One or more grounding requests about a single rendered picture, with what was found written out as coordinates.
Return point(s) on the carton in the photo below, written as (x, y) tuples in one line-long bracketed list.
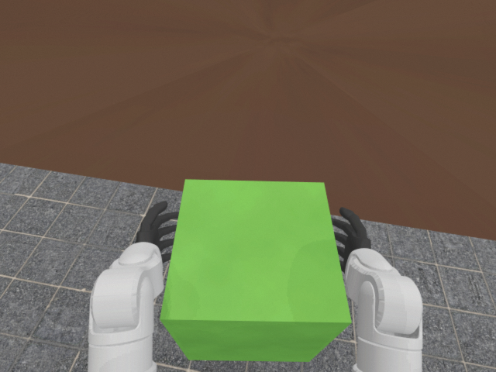
[(254, 272)]

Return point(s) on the right robot forearm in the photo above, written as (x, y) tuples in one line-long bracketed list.
[(389, 318)]

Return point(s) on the right robot hand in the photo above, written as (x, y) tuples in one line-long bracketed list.
[(356, 235)]

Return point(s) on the left robot forearm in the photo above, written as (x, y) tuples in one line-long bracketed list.
[(121, 313)]

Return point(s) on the left robot hand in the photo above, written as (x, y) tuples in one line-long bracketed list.
[(150, 233)]

